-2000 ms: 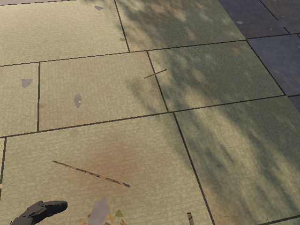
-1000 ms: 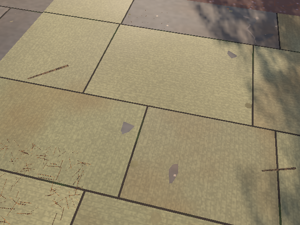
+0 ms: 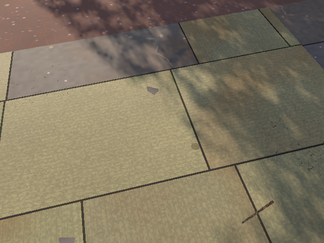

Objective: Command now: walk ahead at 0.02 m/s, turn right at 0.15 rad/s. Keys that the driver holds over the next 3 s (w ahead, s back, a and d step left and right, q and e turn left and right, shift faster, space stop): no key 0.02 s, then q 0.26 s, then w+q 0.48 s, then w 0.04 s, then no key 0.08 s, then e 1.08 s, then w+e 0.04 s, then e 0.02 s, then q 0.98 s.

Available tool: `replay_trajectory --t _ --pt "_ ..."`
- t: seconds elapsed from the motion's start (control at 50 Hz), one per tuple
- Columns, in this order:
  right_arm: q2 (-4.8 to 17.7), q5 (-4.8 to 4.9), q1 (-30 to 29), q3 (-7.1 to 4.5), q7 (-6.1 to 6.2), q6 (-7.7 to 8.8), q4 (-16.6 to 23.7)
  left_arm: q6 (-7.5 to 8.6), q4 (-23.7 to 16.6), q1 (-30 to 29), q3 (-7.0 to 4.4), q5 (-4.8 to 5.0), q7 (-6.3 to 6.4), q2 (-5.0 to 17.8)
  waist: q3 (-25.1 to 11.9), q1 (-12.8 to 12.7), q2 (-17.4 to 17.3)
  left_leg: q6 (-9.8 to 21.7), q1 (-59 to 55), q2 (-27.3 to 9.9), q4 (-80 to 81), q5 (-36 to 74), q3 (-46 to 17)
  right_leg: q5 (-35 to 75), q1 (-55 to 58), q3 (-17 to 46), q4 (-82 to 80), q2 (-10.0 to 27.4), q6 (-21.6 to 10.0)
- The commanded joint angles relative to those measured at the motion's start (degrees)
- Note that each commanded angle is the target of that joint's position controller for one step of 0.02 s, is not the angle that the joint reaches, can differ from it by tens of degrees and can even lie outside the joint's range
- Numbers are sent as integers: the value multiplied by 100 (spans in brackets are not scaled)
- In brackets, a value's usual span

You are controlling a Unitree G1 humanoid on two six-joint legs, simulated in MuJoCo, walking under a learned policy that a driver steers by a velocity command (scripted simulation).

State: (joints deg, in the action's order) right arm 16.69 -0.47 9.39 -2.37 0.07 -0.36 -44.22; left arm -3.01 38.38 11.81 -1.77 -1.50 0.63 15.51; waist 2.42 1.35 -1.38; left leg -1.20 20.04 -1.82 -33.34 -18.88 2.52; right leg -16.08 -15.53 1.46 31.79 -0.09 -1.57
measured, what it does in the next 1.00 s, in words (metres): walks ahead, turning left: left foot, then right foot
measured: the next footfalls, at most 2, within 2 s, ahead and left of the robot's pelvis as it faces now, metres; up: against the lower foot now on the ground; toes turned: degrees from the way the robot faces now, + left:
left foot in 0.44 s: +0.03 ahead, +0.12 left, +0.00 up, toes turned +13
right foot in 0.94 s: +0.43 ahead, +0.07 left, +0.00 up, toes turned +27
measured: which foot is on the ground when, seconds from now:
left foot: down 0.00-0.30, up 0.32-0.42, down 0.44-0.94, up 0.96-1.00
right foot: down 0.00-0.44, up 0.46-0.92, down 0.94-1.00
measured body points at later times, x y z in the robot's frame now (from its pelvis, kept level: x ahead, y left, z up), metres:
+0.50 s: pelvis +0.02 +0.04 -0.01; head +0.02 +0.08 +0.44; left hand +0.09 +0.35 -0.13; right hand +0.15 -0.23 -0.11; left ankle -0.01 +0.11 -0.73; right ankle +0.01 -0.11 -0.69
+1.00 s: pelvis +0.24 +0.10 -0.01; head +0.28 +0.13 +0.43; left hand +0.37 +0.41 -0.09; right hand +0.34 -0.16 -0.13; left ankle +0.01 +0.13 -0.68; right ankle +0.39 +0.06 -0.73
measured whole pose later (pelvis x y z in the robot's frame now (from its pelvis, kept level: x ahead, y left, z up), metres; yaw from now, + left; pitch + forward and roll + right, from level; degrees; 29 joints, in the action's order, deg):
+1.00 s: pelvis +0.24 +0.10 -0.01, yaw +25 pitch +3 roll -2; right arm 15.5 0.1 24.4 -3.0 1.8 1.4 -47.3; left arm 7.4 40.1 -0.4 -2.9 -1.0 -2.6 15.0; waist 2.6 4.4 -0.3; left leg 0.8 6.2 5.3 -51.4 -33.2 -11.8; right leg -3.8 -27.7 -1.0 28.4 -3.8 -2.8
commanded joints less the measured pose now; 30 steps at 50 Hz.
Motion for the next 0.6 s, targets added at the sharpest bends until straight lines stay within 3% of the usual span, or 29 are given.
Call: replay_trajectory --t 0.02,0.08,0.12,0.18,0.2,0.22,0.28,0.32,0.36,0.38,0.4,0.42,0.44,0.46,0.48,0.5,0.52,0.54,0.56,0.6 --pt "505 -7 -287 -131 42 63 366 261 -378 -371 -168 -95 -1 746 -317 -90 1207 -140 147 -50 -736 -638 -352 685 64 1488 -1545 1365 -1001" --pt "395 4 87 -102 20 -2 105 391 -209 -473 -78 -20 -8 502 -455 -6 1030 -293 -158 -147 -601 -336 -418 2221 360 898 -1121 1160 -808" --pt "457 82 62 -103 -7 12 125 342 -145 -439 -151 59 20 673 -539 -26 910 -287 -269 -55 -68 168 -236 2775 665 730 -800 1130 -792" --pt "811 88 -124 -164 3 -17 308 257 -32 -67 -292 124 113 921 -555 -224 601 -76 -319 -154 316 2019 -426 1898 888 637 -549 992 -546" --pt "1002 116 -160 -229 19 -38 292 243 -57 108 -324 78 138 936 -492 -413 193 94 -266 -143 71 2389 -526 1435 740 437 -552 768 -440" --pt "879 164 -71 -241 25 -62 281 216 -57 32 -346 42 178 949 -471 -304 157 240 -102 -99 8 2214 -576 1174 742 265 -517 719 -374" --pt "658 127 97 -244 52 -123 286 119 -75 -127 -414 80 264 880 -383 -205 461 219 163 31 -388 1574 -455 988 583 354 -691 1132 -570" --pt "476 126 255 -234 17 -151 286 134 -137 -239 -444 125 278 860 -553 -198 986 268 288 146 -1259 -538 -96 -765 440 927 -1146 1741 -909" --pt "497 159 -28 -246 -72 -144 489 282 -103 -240 -472 202 250 1007 -145 -212 915 445 612 -145 -1712 -1140 -116 -2239 61 1492 -1676 2237 -1067" --pt "458 178 30 -239 -104 -136 494 354 -84 -419 -490 256 221 1089 44 -68 892 547 411 -217 -1358 -1179 -138 -2264 -151 1334 -1723 2181 -927" --pt "426 186 444 -251 -122 -115 311 386 -116 -771 -493 307 188 1094 72 216 829 655 -330 -133 -725 -771 14 -2113 -587 850 -1540 1915 -695" --pt "456 176 1149 -312 -130 -87 -58 381 -145 -1018 -453 291 153 925 1 496 628 722 -1311 169 -248 -350 249 -2017 -1160 196 -926 1483 -439" --pt "733 156 1801 -435 -104 -41 -342 375 -160 -1007 -369 207 109 554 2 615 -279 908 -1957 -15 446 -805 -435 -1988 -1807 -670 673 919 -86" --pt "1644 116 2023 -613 -98 124 -160 451 -597 -1324 -281 242 85 281 157 598 -1923 1945 -2212 -1554 2103 -2678 -4292 -2060 -3448 -822 2984 -177 387" --pt "1317 12 1658 -440 -138 308 101 620 -608 -1457 -340 368 52 593 187 550 -1113 2222 -2075 -1944 2719 -2770 -5119 -1851 -3772 318 3527 -36 195" --pt "1029 -1 1313 -343 -117 417 194 732 -514 -1215 -394 457 -13 778 363 258 -803 2048 -1998 -1897 2653 -2495 -4679 -1270 -3808 421 3539 169 49" --pt "882 82 1098 -299 -100 471 281 798 -325 -945 -433 340 -23 872 376 77 -434 1780 -1968 -1654 2473 -1974 -4063 -695 -3676 401 3374 325 -12" --pt "871 127 971 -285 -63 458 316 850 -222 -899 -456 174 -5 882 307 36 -216 1557 -1969 -1439 2373 -1273 -3523 -163 -3525 394 3022 426 4" --pt "810 108 1006 -251 -22 446 331 868 -158 -883 -474 110 -16 853 204 16 -251 1392 -1923 -1198 2391 -706 -3073 264 -3205 377 2718 463 42" --pt "731 92 1320 -231 35 445 291 872 -122 -937 -455 128 -62 709 44 80 -283 1309 -2105 -961 2417 387 -2561 889 -3025 254 2285 323 171"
